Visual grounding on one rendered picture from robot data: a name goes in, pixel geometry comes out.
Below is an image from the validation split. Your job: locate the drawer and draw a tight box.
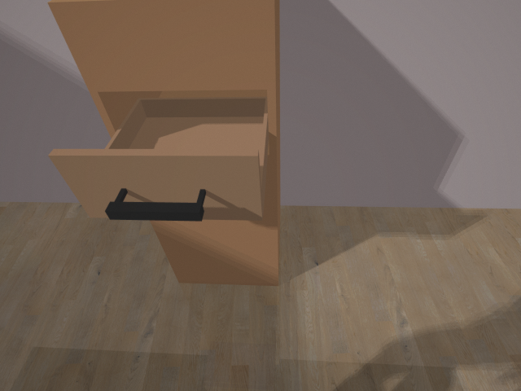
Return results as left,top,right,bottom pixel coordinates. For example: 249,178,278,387
48,97,269,221

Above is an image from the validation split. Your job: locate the handle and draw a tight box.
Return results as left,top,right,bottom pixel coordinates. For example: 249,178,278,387
105,188,206,222

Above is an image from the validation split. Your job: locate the cabinet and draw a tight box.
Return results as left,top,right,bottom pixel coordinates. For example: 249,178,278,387
48,0,280,286

